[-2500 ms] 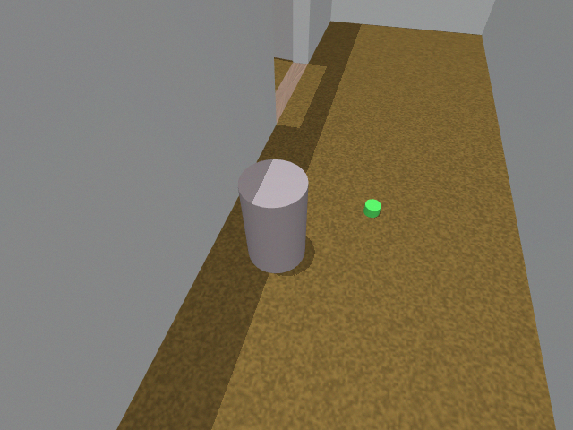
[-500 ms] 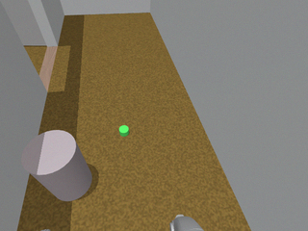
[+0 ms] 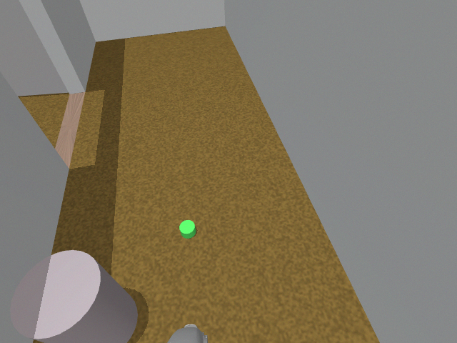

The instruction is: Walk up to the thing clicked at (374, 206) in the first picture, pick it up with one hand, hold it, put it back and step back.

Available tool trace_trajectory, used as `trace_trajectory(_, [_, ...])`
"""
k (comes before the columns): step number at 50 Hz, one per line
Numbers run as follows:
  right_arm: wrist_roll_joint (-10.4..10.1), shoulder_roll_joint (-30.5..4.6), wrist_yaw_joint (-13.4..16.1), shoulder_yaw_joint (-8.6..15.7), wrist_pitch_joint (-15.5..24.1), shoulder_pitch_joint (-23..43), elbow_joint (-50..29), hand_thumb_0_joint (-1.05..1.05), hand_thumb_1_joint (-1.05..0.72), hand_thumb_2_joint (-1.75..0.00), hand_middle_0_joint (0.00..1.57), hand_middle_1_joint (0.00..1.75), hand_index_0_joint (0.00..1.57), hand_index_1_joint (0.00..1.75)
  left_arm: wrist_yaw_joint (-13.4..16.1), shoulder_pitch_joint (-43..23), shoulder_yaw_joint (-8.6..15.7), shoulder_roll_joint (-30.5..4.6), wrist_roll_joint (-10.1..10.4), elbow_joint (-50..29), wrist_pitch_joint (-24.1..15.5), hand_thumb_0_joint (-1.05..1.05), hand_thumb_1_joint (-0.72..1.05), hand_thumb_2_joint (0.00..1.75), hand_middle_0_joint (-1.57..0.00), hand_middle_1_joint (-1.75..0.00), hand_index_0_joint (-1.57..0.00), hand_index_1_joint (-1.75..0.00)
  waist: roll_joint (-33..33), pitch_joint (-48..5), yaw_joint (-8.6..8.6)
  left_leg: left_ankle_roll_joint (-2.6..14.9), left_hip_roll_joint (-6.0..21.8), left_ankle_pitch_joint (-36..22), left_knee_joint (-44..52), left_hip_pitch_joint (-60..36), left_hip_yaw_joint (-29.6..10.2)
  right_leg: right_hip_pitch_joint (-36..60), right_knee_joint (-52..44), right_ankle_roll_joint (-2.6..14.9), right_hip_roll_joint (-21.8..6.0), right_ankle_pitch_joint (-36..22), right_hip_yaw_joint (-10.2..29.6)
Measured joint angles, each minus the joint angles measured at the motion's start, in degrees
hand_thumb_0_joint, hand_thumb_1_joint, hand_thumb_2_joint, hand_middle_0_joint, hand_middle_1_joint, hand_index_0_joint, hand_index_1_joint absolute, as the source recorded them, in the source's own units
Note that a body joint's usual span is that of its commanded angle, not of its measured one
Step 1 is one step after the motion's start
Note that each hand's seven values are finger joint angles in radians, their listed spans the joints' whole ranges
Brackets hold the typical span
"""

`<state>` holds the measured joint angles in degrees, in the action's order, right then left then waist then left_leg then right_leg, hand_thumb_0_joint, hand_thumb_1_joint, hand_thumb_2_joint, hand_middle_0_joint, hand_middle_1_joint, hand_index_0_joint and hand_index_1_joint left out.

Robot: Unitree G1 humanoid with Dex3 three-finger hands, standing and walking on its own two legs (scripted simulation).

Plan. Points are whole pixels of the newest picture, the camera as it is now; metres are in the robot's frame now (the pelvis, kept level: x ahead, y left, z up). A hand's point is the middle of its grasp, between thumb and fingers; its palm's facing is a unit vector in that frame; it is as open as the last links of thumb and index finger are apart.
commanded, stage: walk up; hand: left
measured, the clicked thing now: (187, 229) +0.72 +0.26 -0.74
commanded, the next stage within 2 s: none
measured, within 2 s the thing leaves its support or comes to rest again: neither
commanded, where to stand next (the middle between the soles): +0.33 +0.03 m, yaw +0 degrees
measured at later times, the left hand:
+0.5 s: hand (113, 283) +0.26 +0.28 -0.13, palm faces -0.05 -0.90 -0.44, open 7.4 cm
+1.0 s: hand (123, 255) +0.33 +0.29 -0.16, palm faces -0.05 -0.92 -0.38, open 7.4 cm
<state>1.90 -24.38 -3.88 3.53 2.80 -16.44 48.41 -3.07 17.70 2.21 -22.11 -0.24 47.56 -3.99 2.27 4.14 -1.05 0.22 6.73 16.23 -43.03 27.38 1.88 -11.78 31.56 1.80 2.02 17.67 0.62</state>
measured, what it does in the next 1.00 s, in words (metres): walks ahead: left foot, then right foot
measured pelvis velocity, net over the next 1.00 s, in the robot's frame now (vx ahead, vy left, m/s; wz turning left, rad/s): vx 0.27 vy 0.02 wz -0.01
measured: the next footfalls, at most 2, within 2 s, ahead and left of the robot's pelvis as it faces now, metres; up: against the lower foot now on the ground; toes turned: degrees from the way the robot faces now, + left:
left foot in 0.06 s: +0.17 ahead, +0.15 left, +0.00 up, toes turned +5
right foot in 0.46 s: +0.33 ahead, -0.10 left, +0.00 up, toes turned -2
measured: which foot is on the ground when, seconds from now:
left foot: up 0.00-0.04, down 0.06-0.46, up 0.48-0.80, down 0.82-1.00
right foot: down 0.00-0.08, up 0.10-0.44, down 0.46-1.00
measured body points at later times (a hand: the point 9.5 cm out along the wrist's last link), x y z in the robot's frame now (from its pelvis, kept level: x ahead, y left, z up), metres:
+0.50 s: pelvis +0.17 -0.01 -0.01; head +0.18 -0.02 +0.44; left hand +0.26 +0.33 -0.10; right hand +0.19 -0.33 -0.13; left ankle +0.13 +0.14 -0.72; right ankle +0.25 -0.12 -0.73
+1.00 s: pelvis +0.27 +0.02 -0.01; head +0.29 +0.03 +0.44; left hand +0.34 +0.34 -0.13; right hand +0.35 -0.29 -0.12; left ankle +0.33 +0.16 -0.73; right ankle +0.28 -0.10 -0.72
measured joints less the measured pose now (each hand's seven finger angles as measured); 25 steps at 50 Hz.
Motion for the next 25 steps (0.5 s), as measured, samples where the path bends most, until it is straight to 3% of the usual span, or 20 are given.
trace_trajectory(4, [0.3, 0.0, -0.1, 0.6, 1.5, -0.2, 0.0, 0.01, -0.9, -0.9, 0.2, 0.3, 0.2, 0.3, 0.1, 2.7, 0.3, -2.0, -0.3, 1.0, 0.6, 0.01, 0.9, 0.9, -0.21, -0.3, -0.2, -0.3, -2.6, -0.8, -0.42, 0.61, -2.6, -5.9, 7.9, -4.2, 1.9, 0.1, 6.3, -0.76, -1.8, 6.5, 0.8])
trace_trajectory(7, [-0.1, 0.5, 0.3, 0.6, 2.4, 0.0, -1.0, 0.01, -0.9, -0.9, 0.2, 0.3, 0.21, 0.3, 1.1, 2.9, 0.5, -2.5, -0.1, 3.3, 1.6, 0.01, 0.91, 0.9, -0.21, -0.3, -0.2, -0.3, -4.5, -0.5, 0.22, 0.91, -3.3, -2.8, 5.0, -5.4, 3.6, -5.7, 22.8, 0.5, -1.4, 9.7, 2.7])
trace_trajectory(10, [-0.8, 1.7, 0.7, -0.2, 2.4, -0.6, -1.6, 0.01, -0.9, -0.9, 0.2, 0.3, 0.21, 0.3, 1.3, 2.4, 0.4, -3.4, 0.1, 4.6, 1.7, 0.01, 0.91, 0.9, -0.2, -0.3, -0.2, -0.3, -5.7, -0.2, 0.89, 0.96, -3.4, -2.1, 7.9, -9.3, 4.5, -11.3, 30.2, 0.69, -1.5, 6.9, 1.6])
trace_trajectory(18, [-0.8, 0.6, 0.4, -0.7, 1.2, -4.2, -1.3, 0.01, -0.9, -0.9, 0.21, 0.3, 0.21, 0.3, -0.5, 0.2, 1.0, -2.8, -0.2, 3.8, 1.5, 0.01, 0.91, 0.9, -0.2, -0.3, -0.2, -0.3, -4.0, 0.1, 2.49, 0.94, -3.7, -0.2, 13.3, -16.7, 4.8, -15.0, 13.8, -1.23, -6.1, 0.5, -1.8])
trace_trajectory(23, [-1.0, -0.8, 0.2, -0.5, -0.5, -6.0, -1.1, 0.01, -0.9, -0.9, 0.21, 0.3, 0.21, 0.3, -0.1, -0.4, 1.6, -2.8, -0.4, 3.2, -0.1, 0.01, 0.91, 0.9, -0.2, -0.3, -0.2, -0.3, -1.5, -0.8, 3.04, -0.27, -2.3, 6.7, 6.4, -17.1, 3.8, -9.5, 2.7, -0.75, -4.6, -6.0, -2.7])
trace_trajectory(25, [-1.0, -0.9, 0.6, -0.4, -1.4, -5.6, -0.2, 0.01, -0.9, -0.9, 0.2, 0.3, 0.21, 0.3, 0.7, -1.1, 1.9, -2.3, -0.6, 2.7, -1.0, 0.01, 0.91, 0.9, -0.2, -0.3, -0.2, -0.3, 0.3, -0.5, 2.65, 1.17, -1.8, 9.7, -3.6, -13.6, 0.8, -9.6, 6.0, -0.68, -3.5, -5.3, -3.9])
